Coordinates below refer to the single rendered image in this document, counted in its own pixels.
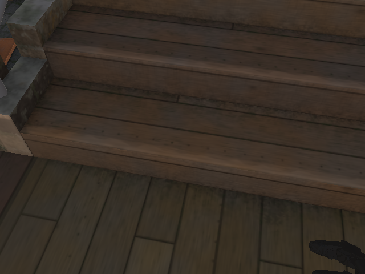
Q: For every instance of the right robot hand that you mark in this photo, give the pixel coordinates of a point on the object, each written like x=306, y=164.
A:
x=344, y=252

